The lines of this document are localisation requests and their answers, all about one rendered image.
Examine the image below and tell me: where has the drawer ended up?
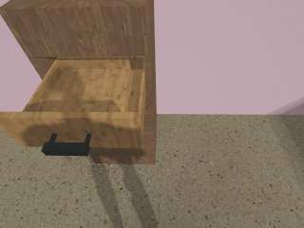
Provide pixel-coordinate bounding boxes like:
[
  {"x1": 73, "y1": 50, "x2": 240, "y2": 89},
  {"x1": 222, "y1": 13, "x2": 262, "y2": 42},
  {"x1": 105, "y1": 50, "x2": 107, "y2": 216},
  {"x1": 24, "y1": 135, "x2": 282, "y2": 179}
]
[{"x1": 0, "y1": 56, "x2": 147, "y2": 148}]

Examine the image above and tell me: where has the cabinet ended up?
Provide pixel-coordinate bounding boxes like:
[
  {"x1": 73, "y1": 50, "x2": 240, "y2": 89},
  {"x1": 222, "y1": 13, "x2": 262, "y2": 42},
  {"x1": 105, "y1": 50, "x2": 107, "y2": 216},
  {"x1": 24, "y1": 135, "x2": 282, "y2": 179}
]
[{"x1": 0, "y1": 0, "x2": 157, "y2": 164}]

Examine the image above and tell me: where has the handle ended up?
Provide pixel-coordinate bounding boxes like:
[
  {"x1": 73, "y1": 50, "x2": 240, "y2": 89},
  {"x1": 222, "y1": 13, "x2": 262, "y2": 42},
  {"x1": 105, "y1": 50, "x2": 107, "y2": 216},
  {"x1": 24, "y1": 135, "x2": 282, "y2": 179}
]
[{"x1": 41, "y1": 133, "x2": 92, "y2": 157}]

